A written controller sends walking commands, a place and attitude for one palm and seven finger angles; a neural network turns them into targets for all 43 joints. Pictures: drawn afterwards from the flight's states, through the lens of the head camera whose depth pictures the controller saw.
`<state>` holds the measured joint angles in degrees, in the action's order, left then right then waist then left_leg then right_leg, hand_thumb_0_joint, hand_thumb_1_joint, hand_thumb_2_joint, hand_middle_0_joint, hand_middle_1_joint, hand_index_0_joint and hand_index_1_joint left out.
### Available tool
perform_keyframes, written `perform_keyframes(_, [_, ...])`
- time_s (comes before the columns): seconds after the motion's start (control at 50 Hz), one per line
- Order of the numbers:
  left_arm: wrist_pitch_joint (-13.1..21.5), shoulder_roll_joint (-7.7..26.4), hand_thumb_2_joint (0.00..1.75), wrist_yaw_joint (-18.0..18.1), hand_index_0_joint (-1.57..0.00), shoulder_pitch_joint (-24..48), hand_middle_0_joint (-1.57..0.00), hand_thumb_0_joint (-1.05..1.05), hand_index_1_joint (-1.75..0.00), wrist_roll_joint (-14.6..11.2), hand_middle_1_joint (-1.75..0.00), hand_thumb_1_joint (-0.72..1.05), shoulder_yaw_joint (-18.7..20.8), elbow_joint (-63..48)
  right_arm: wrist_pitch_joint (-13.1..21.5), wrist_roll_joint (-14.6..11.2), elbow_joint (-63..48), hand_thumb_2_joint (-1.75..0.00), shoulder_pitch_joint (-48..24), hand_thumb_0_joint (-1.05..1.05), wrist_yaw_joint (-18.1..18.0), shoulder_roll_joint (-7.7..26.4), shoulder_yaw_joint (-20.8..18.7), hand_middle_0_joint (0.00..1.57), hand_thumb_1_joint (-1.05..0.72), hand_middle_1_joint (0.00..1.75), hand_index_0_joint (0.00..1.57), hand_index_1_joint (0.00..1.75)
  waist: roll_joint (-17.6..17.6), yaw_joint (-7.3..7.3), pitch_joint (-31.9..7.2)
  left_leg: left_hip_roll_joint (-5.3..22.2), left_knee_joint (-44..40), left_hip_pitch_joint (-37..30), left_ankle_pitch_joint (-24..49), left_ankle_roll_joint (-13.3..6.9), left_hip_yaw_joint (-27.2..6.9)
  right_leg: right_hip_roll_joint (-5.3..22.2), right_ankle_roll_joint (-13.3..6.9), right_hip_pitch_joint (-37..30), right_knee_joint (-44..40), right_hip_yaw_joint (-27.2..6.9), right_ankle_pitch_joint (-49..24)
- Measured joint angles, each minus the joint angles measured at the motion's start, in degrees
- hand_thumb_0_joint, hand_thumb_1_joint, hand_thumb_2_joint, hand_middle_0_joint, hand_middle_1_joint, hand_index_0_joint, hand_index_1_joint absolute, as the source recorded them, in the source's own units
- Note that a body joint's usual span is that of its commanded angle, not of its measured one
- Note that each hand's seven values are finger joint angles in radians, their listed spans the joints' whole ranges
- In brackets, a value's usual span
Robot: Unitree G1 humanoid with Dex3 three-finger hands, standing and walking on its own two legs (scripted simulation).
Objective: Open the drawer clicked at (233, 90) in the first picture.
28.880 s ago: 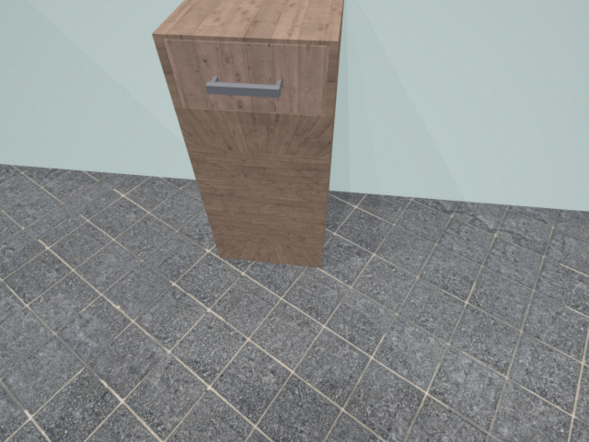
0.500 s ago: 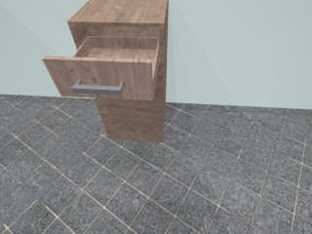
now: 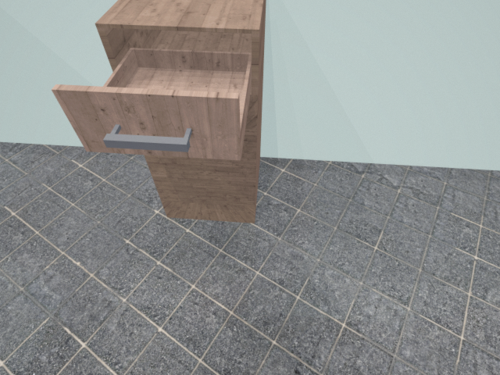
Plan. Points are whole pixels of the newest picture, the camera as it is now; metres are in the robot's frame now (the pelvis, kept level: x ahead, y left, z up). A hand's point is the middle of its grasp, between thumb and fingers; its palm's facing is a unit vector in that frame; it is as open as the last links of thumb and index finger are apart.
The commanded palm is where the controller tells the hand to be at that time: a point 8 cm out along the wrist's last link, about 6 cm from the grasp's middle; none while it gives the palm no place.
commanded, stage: look to check the result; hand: left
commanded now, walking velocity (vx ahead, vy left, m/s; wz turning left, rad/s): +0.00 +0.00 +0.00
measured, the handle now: (149, 136) +0.57 +0.25 +0.03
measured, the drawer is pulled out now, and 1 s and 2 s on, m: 0.29 0.29 0.29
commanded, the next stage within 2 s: stand and wait in 0.34 s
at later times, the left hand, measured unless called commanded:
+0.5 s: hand out of the picture +0.10 +0.24 -0.15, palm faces -0.04 -0.94 -0.35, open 7.4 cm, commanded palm none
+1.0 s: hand out of the picture +0.11 +0.24 -0.16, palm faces -0.05 -0.94 -0.35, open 7.4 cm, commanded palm none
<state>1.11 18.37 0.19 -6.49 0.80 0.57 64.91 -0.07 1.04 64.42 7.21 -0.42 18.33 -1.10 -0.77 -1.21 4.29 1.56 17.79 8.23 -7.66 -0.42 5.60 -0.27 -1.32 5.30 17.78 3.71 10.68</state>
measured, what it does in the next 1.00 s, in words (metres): stands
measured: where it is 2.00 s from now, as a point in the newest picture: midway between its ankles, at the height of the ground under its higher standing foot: outside the picture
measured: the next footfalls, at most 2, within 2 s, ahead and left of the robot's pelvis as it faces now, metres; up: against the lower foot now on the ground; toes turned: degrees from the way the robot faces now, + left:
right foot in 1.82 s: +0.08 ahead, -0.12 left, +0.00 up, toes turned +16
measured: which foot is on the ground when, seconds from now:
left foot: down 0.00-1.00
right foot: down 0.00-1.00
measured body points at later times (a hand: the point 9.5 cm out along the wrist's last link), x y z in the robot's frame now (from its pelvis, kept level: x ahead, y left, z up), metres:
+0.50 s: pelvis +0.02 +0.00 +0.00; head +0.04 -0.01 +0.45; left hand +0.10 +0.29 -0.13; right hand +0.09 -0.30 -0.14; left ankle +0.02 +0.11 -0.75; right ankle -0.01 -0.10 -0.75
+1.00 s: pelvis +0.03 -0.01 +0.00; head +0.05 -0.01 +0.45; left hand +0.11 +0.29 -0.13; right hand +0.09 -0.31 -0.14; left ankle +0.02 +0.11 -0.75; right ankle -0.01 -0.10 -0.75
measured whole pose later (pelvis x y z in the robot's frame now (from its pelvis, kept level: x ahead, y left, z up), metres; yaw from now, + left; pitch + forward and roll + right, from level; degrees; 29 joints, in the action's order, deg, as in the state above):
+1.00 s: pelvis +0.03 -0.01 +0.00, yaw -1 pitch -1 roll +0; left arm 1.3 19.1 0.4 -5.9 0.7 0.4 64.8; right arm -0.2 0.9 64.7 6.5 -0.5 19.0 -0.7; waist -0.5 -1.3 3.7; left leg 2.2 16.4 5.4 -9.4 0.6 5.9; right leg -1.0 -1.9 2.3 15.6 3.2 11.9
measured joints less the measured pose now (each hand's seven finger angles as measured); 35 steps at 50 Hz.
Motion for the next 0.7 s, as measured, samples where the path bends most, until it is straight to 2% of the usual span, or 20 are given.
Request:
perform_keyframes(0.26, [0.20, 0.81, 0.90, -0.06, -0.21, 0.67, -0.20, 0.01, -0.30, 0.00, -0.30, 0.90, -0.18, 0.25, 0.03, -0.07, -0.25, -0.90, -1.86, 0.01, 0.20, 0.88, 0.33, 0.20, -0.90, 0.30, 0.20, 0.30, -0.24, 0.35, -0.47, -0.02, -0.98, -1.17, -0.41, 0.23, 0.02, -0.08, -0.07, -1.19, -1.06, -0.06, 0.38])
perform_keyframes(0.7, [0.27, 0.54, 0.90, 0.09, -0.21, 0.83, -0.20, 0.01, -0.30, -0.06, -0.30, 0.90, -0.21, -0.14, -0.09, -0.12, 0.17, -0.90, -0.93, 0.01, 0.01, 0.75, 0.46, 0.20, -0.90, 0.30, 0.20, 0.30, 0.42, -0.04, -0.51, 0.37, -1.29, -2.47, -1.42, 0.76, 0.12, -0.52, -0.39, -2.70, -2.02, -0.24, 1.04])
